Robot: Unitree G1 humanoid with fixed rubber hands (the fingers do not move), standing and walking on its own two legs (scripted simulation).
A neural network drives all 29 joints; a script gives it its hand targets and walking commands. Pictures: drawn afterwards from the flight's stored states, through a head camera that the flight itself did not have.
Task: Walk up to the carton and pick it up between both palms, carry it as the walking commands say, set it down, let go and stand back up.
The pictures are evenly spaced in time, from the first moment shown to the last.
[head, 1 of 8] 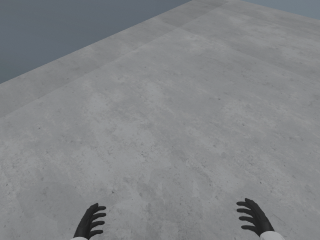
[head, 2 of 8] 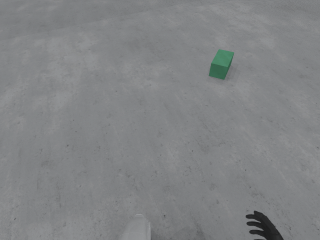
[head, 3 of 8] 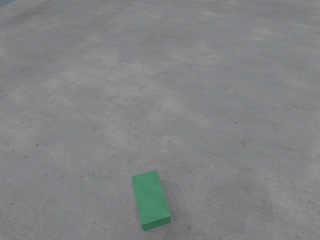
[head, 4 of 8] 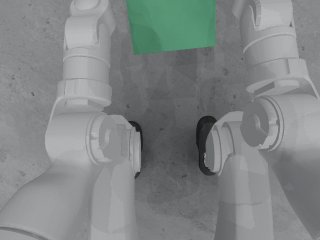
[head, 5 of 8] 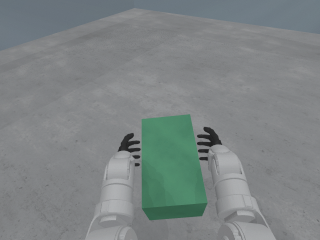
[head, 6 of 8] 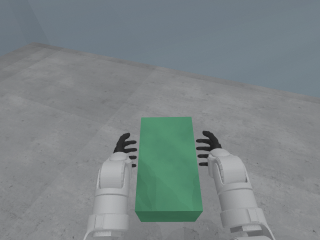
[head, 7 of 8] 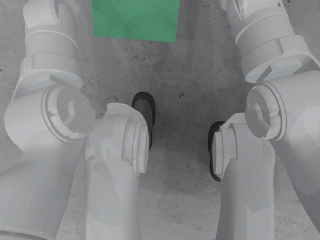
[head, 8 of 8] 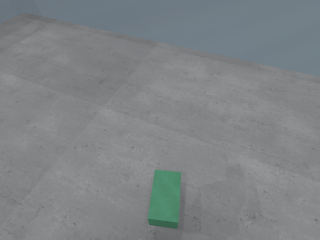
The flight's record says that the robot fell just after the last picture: no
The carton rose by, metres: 0.71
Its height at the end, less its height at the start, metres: +0.00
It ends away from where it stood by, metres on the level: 2.46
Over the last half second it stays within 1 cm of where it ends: yes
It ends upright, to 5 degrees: yes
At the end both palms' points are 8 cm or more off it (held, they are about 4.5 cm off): yes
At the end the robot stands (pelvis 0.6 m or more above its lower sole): yes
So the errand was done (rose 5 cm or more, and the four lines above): yes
